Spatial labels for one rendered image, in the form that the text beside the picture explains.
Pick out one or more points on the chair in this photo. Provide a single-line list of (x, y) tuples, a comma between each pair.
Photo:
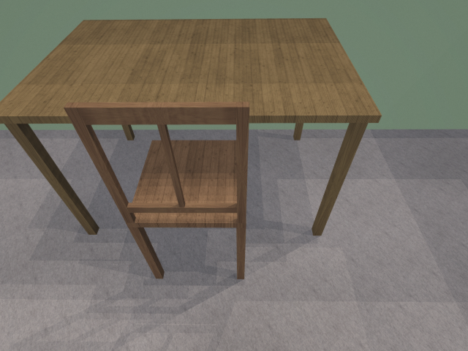
[(184, 183)]

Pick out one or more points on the table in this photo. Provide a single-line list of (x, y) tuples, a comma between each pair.
[(290, 70)]

